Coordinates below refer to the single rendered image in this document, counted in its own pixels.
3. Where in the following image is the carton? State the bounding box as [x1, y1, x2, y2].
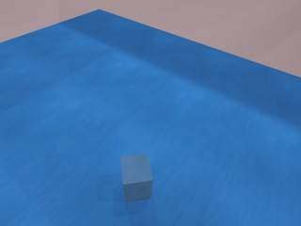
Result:
[120, 153, 153, 202]

